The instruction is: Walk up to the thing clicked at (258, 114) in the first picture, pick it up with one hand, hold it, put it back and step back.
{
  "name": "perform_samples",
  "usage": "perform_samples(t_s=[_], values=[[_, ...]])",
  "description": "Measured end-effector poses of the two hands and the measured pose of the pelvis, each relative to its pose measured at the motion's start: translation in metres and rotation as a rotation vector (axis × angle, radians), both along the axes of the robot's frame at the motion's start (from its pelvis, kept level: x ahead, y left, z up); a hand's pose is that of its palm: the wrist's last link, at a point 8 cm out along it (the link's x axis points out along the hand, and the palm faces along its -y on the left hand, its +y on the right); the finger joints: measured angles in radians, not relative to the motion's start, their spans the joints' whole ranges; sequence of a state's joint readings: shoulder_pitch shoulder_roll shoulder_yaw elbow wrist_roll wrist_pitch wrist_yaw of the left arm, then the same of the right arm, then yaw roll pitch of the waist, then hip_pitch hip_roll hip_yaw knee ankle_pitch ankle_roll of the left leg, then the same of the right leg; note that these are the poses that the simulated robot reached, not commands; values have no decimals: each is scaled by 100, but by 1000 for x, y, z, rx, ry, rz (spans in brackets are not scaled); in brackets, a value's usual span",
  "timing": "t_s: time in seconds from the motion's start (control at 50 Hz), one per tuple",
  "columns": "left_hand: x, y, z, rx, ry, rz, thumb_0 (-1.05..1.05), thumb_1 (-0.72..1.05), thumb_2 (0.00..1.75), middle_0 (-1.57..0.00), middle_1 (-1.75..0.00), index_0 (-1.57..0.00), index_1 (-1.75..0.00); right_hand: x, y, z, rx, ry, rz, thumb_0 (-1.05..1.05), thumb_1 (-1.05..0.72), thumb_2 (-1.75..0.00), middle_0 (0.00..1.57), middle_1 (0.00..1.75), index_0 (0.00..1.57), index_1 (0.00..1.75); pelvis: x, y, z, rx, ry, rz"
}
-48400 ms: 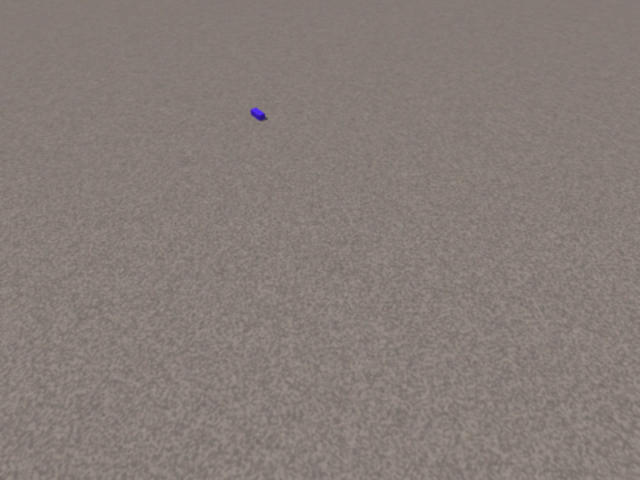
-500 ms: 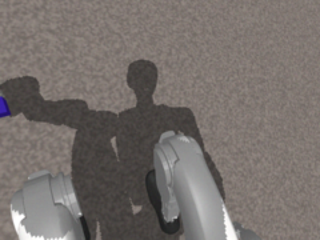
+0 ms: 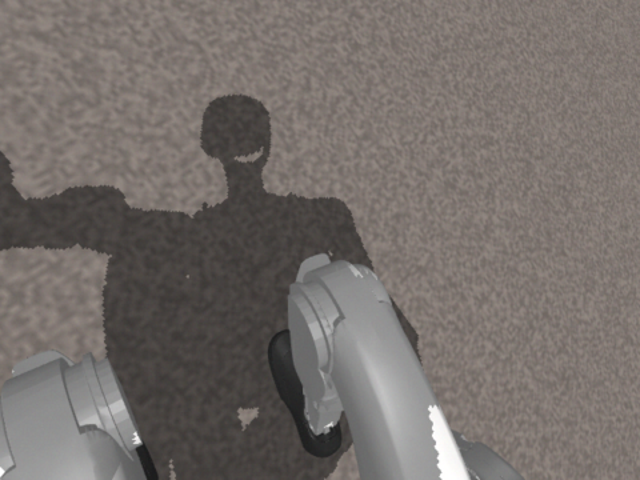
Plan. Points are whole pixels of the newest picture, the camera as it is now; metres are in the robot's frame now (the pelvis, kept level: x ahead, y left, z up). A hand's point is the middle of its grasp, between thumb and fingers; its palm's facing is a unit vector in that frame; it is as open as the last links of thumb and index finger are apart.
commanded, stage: rest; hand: left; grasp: from above
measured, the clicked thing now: out of the picture +0.47 +0.31 -0.27
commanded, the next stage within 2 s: open in 0.76 s
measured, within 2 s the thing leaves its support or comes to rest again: rests again in 0.30 s
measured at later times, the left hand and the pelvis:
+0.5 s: hand out of the picture +0.46 +0.30 -0.25, palm faces -0.44 -0.16 -0.88, open 6.9 cm; pelvis -0.01 +0.01 +0.00, yaw -2 degrees
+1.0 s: hand out of the picture +0.46 +0.30 -0.25, palm faces -0.45 -0.15 -0.88, open 7.0 cm; pelvis -0.01 +0.01 +0.00, yaw -3 degrees
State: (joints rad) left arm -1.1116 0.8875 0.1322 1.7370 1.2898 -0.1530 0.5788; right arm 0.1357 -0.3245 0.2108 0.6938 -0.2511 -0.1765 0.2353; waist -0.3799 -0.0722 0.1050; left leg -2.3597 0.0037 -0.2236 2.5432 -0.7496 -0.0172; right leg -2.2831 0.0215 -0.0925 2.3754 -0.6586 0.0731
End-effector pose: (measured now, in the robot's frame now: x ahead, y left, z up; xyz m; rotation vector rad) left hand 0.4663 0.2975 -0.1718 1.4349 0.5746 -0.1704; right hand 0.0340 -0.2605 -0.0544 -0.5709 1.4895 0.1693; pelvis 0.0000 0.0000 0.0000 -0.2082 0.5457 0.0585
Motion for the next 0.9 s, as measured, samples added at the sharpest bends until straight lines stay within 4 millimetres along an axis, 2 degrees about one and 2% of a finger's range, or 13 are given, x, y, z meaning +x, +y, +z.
perform_samples(t_s=[0.64,0.9], values=[[-1,3,-22,-13,-1,5,1,47,3,-103,-9,-104,-8,-15,13,16,19,19,65,0,-90,-90,20,30,20,30,-6,7,-3,-43,-49,-16],[-1,4,-22,-12,0,4,1,47,4,-102,-11,-103,-9,-16,19,18,38,11,89,0,-91,-90,20,30,20,30,-9,8,-3,-50,-66,-18]])
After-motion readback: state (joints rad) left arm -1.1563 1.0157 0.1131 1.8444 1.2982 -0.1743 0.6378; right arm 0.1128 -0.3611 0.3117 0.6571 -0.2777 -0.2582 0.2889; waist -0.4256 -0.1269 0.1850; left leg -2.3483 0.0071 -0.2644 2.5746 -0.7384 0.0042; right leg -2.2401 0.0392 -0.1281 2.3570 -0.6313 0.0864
